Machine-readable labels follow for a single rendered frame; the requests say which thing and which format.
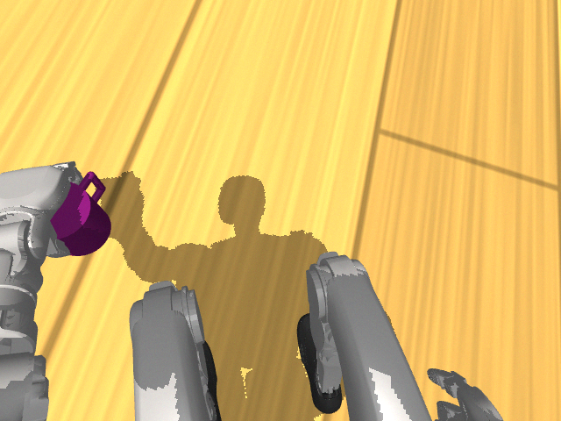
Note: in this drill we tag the right robot hand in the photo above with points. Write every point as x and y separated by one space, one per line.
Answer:
474 405

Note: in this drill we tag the mug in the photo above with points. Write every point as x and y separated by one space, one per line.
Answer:
80 222

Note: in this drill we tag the left robot arm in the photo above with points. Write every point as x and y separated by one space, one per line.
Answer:
24 239

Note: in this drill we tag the left robot foot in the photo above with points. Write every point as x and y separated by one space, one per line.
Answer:
212 381

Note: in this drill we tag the right robot foot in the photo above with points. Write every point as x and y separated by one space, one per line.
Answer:
324 402

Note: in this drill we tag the left robot hand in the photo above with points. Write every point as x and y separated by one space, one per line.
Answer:
43 189

